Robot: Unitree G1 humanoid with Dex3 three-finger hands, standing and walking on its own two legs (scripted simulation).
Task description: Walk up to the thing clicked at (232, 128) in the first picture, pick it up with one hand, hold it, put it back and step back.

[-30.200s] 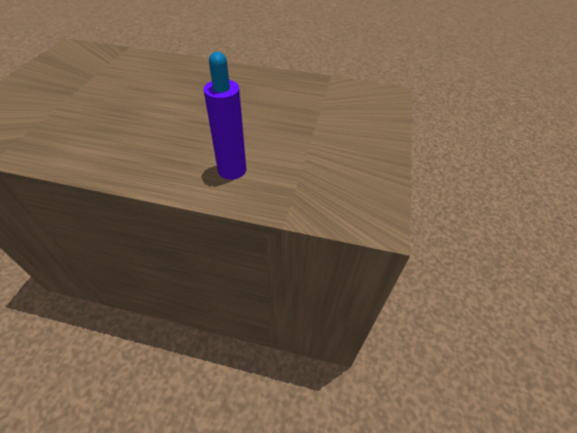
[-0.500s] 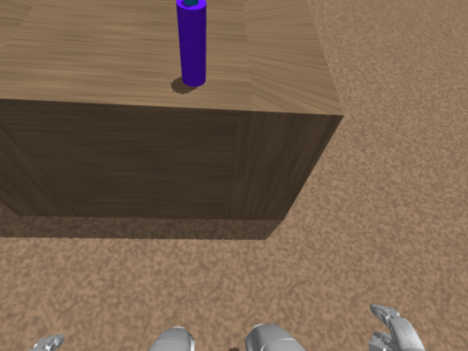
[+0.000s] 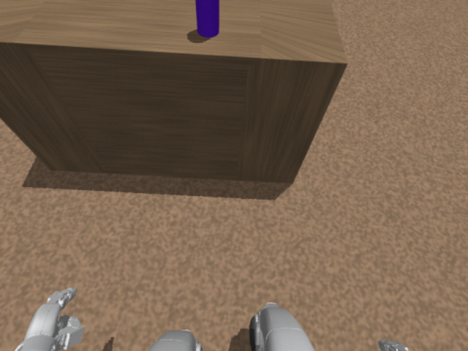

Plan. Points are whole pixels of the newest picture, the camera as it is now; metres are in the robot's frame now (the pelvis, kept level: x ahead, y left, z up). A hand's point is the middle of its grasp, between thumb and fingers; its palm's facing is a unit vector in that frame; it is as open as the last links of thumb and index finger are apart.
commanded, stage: step back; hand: left
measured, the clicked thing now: out of the picture +0.95 +0.08 +0.08
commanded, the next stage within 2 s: stand in 1.48 s
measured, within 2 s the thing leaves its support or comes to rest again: neither
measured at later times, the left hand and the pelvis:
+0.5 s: hand out of the picture -0.09 +0.23 -0.12, palm faces -0.03 -0.90 -0.44, open 7.4 cm; pelvis -0.15 -0.04 +0.01, yaw -3 degrees
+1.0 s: hand out of the picture -0.13 +0.24 -0.13, palm faces +0.05 -0.93 -0.37, open 7.4 cm; pelvis -0.18 -0.03 +0.02, yaw +1 degrees
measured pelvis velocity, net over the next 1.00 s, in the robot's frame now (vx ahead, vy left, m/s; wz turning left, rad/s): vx -0.18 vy -0.03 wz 0.02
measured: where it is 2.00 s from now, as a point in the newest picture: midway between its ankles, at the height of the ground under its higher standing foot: outside the picture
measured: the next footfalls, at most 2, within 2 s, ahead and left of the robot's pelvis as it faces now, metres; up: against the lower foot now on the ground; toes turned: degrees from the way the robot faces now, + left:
right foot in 0.30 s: -0.08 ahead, -0.13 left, +0.00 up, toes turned +0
left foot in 0.62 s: -0.14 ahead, +0.10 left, +0.00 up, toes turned -1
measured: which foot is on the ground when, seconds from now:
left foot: down 0.00-0.32, up 0.34-0.60, down 0.62-0.86, up 0.88-1.00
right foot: up 0.00-0.28, down 0.30-1.00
